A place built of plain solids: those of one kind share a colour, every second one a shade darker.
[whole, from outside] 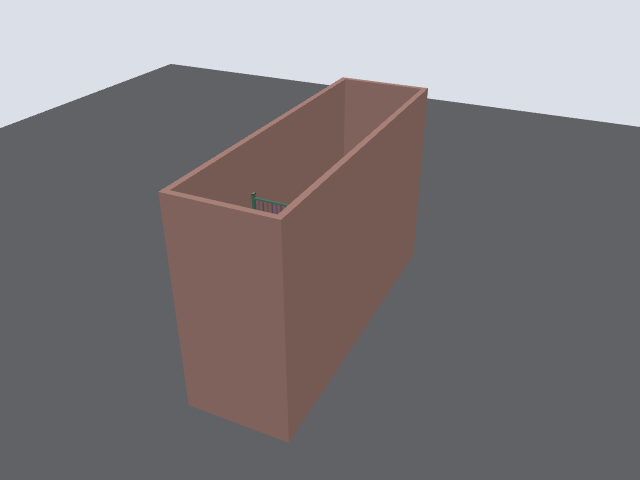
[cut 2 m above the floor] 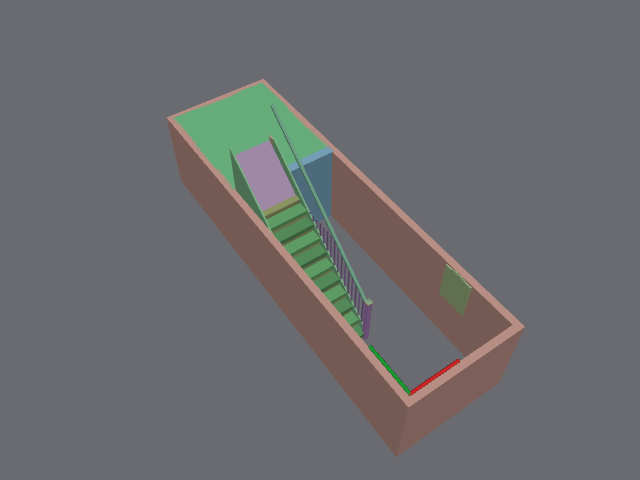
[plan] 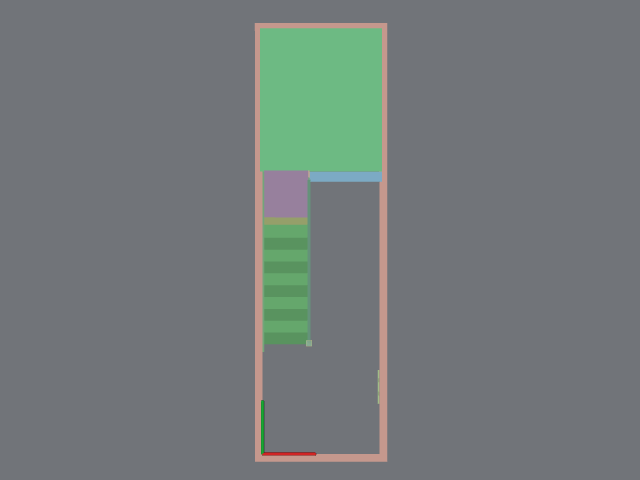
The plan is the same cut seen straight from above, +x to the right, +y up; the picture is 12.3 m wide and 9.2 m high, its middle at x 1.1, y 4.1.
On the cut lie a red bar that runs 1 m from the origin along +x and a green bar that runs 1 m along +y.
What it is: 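A row house's entrance hall, a dwelling of no particular year; the hall below, the landing 2.96 m above it, and between them a joiner's timber flight of 15 risers of about 0.198 m on goings of about 0.227 m, 0.84 m clear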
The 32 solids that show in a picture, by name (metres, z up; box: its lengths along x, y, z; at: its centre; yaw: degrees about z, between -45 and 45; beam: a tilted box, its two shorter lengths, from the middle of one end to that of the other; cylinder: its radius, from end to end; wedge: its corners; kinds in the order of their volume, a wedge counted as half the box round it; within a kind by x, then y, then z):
{
 "upper_1": {"box": [2.34, 2.75, 3.01], "at": [1.12, 6.79, 1.46]},
 "wall_1": {"box": [0.15, 8.41, 5.34], "at": [-0.07, 4.05, 2.62]},
 "wall_2": {"box": [2.54, 0.15, 5.34], "at": [1.12, -0.07, 2.62]},
 "wall_3": {"box": [2.54, 0.15, 5.34], "at": [1.12, 8.19, 2.62]},
 "wall_4": {"box": [0.15, 8.41, 5.34], "at": [2.31, 4.05, 2.62]},
 "carriage_1": {"wedge": [[0.03, 2.15, -0.05], [0.03, 2.15, 0.01], [0.03, 5.43, -0.05], [0.03, 5.43, 2.86], [0.88, 2.15, -0.05], [0.88, 2.15, 0.01], [0.88, 5.43, -0.05], [0.88, 5.43, 2.86]]},
 "upper_edge_1": {"box": [1.39, 0.19, 3.01], "at": [1.6, 5.31, 1.46]},
 "string_1": {"wedge": [[0.0, 1.96, -0.05], [0.0, 1.96, 0.12], [0.0, 5.41, -0.05], [0.0, 5.41, 3.11], [0.03, 1.96, -0.05], [0.03, 1.96, 0.12], [0.03, 5.41, -0.05], [0.03, 5.41, 3.11]]},
 "string_2": {"wedge": [[0.87, 2.12, -0.05], [0.87, 2.12, 0.26], [0.87, 5.3, -0.05], [0.87, 5.3, 3.02], [0.91, 2.12, -0.05], [0.91, 2.12, 0.26], [0.91, 5.3, -0.05], [0.91, 5.3, 3.02]]},
 "rail_1": {"wedge": [[0.86, 2.16, 1.09], [0.86, 2.16, 1.15], [0.86, 5.26, 3.77], [0.86, 5.26, 3.83], [0.92, 2.16, 1.09], [0.92, 2.16, 1.15], [0.92, 5.26, 3.77], [0.92, 5.26, 3.83]]},
 "rail_2": {"box": [1.27, 0.06, 0.047], "at": [1.56, 5.3, 3.88]},
 "tread_1": {"wedge": [[0.02, 2.1, 0.1], [0.02, 2.1, 0.2], [0.02, 2.38, 0.11], [0.02, 2.38, 0.21], [0.89, 2.1, 0.1], [0.89, 2.1, 0.2], [0.89, 2.38, 0.11], [0.89, 2.38, 0.21]]},
 "tread_2": {"wedge": [[0.02, 2.33, 0.3], [0.02, 2.33, 0.4], [0.02, 2.6, 0.3], [0.02, 2.6, 0.4], [0.89, 2.33, 0.3], [0.89, 2.33, 0.4], [0.89, 2.6, 0.3], [0.89, 2.6, 0.4]]},
 "tread_3": {"wedge": [[0.02, 2.55, 0.5], [0.02, 2.55, 0.6], [0.02, 2.83, 0.5], [0.02, 2.83, 0.6], [0.89, 2.55, 0.5], [0.89, 2.55, 0.6], [0.89, 2.83, 0.5], [0.89, 2.83, 0.6]]},
 "tread_4": {"wedge": [[0.02, 2.78, 0.7], [0.02, 2.78, 0.8], [0.02, 3.06, 0.7], [0.02, 3.06, 0.8], [0.89, 2.78, 0.69], [0.89, 2.78, 0.79], [0.89, 3.06, 0.7], [0.89, 3.06, 0.8]]},
 "tread_5": {"wedge": [[0.02, 3.01, 0.89], [0.02, 3.01, 0.99], [0.02, 3.28, 0.89], [0.02, 3.28, 0.99], [0.89, 3.01, 0.89], [0.89, 3.01, 0.99], [0.89, 3.28, 0.89], [0.89, 3.28, 0.99]]},
 "tread_6": {"wedge": [[0.02, 3.23, 1.09], [0.02, 3.23, 1.19], [0.02, 3.51, 1.09], [0.02, 3.51, 1.19], [0.89, 3.23, 1.09], [0.89, 3.23, 1.19], [0.89, 3.51, 1.09], [0.89, 3.51, 1.19]]},
 "tread_7": {"wedge": [[0.02, 3.46, 1.29], [0.02, 3.46, 1.39], [0.02, 3.74, 1.29], [0.02, 3.74, 1.39], [0.89, 3.46, 1.28], [0.89, 3.46, 1.38], [0.89, 3.74, 1.29], [0.89, 3.74, 1.39]]},
 "tread_8": {"wedge": [[0.02, 3.69, 1.48], [0.02, 3.69, 1.58], [0.02, 3.97, 1.48], [0.02, 3.97, 1.58], [0.89, 3.69, 1.48], [0.89, 3.69, 1.58], [0.89, 3.97, 1.48], [0.89, 3.97, 1.58]]},
 "tread_9": {"wedge": [[0.02, 3.92, 1.68], [0.02, 3.92, 1.78], [0.02, 4.19, 1.68], [0.02, 4.19, 1.78], [0.89, 3.92, 1.68], [0.89, 3.92, 1.78], [0.89, 4.19, 1.68], [0.89, 4.19, 1.78]]},
 "tread_10": {"wedge": [[0.02, 4.14, 1.87], [0.02, 4.14, 1.97], [0.02, 4.42, 1.88], [0.02, 4.42, 1.98], [0.89, 4.14, 1.87], [0.89, 4.14, 1.97], [0.89, 4.42, 1.87], [0.89, 4.42, 1.97]]},
 "riser_1": {"wedge": [[0.02, 3.25, 0.96], [0.02, 3.25, 1.1], [0.02, 3.51, 1.07], [0.02, 3.51, 1.1], [0.89, 3.25, 0.96], [0.89, 3.25, 1.1], [0.89, 3.51, 1.07], [0.89, 3.51, 1.1]]},
 "riser_2": {"wedge": [[0.02, 3.48, 1.16], [0.02, 3.48, 1.29], [0.02, 3.74, 1.27], [0.02, 3.74, 1.3], [0.89, 3.48, 1.16], [0.89, 3.48, 1.29], [0.89, 3.74, 1.27], [0.89, 3.74, 1.29]]},
 "riser_3": {"wedge": [[0.02, 3.71, 1.36], [0.02, 3.71, 1.49], [0.02, 3.97, 1.47], [0.02, 3.97, 1.49], [0.89, 3.71, 1.36], [0.89, 3.71, 1.49], [0.89, 3.97, 1.47], [0.89, 3.97, 1.49]]},
 "riser_4": {"wedge": [[0.02, 3.94, 1.55], [0.02, 3.94, 1.69], [0.02, 4.19, 1.66], [0.02, 4.19, 1.69], [0.89, 3.94, 1.55], [0.89, 3.94, 1.68], [0.89, 4.19, 1.66], [0.89, 4.19, 1.69]]},
 "riser_5": {"wedge": [[0.02, 4.16, 1.75], [0.02, 4.16, 1.88], [0.02, 4.42, 1.86], [0.02, 4.42, 1.88], [0.89, 4.16, 1.75], [0.89, 4.16, 1.88], [0.89, 4.42, 1.86], [0.89, 4.42, 1.88]]},
 "riser_6": {"wedge": [[0.02, 4.39, 1.95], [0.02, 4.39, 2.08], [0.02, 4.65, 2.06], [0.02, 4.65, 2.08], [0.89, 4.39, 1.94], [0.89, 4.39, 2.08], [0.89, 4.65, 2.05], [0.89, 4.65, 2.08]]},
 "wall_mirror_1": {"box": [0.034, 0.65, 0.89], "at": [2.22, 1.28, 1.52]},
 "newel_foot_1": {"box": [0.1, 0.1, 1.28], "at": [0.89, 2.12, 0.59]},
 "newel_1": {"box": [0.05, 0.1, 1.06], "at": [2.21, 5.3, 3.45]},
 "bal_1": {"box": [0.025, 0.025, 0.82], "at": [0.89, 3.11, 1.51]},
 "bal_2": {"box": [0.025, 0.025, 0.82], "at": [0.89, 3.35, 1.72]}
}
